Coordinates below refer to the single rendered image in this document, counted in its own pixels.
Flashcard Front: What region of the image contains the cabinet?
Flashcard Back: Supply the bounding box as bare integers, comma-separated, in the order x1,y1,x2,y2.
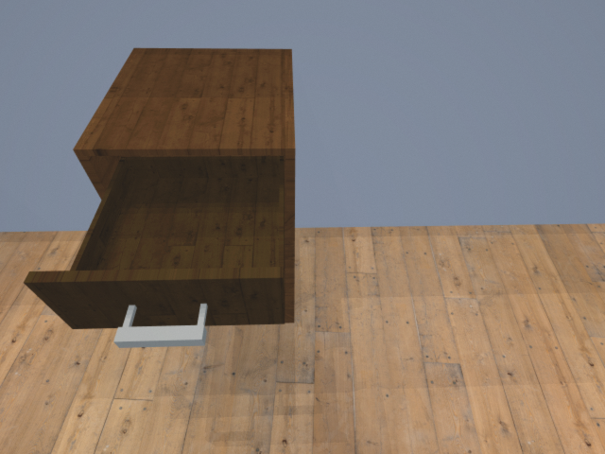
73,48,295,323

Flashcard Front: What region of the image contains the drawer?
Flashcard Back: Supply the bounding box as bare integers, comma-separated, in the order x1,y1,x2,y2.
24,156,285,329

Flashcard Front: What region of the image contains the handle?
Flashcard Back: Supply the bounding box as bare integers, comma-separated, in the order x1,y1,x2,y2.
113,304,208,348

